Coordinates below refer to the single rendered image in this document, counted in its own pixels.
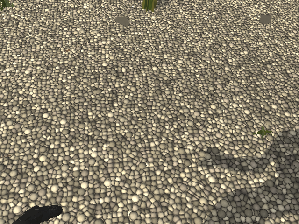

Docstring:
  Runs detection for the robot left hand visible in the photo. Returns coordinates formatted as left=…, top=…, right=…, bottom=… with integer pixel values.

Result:
left=11, top=205, right=63, bottom=224

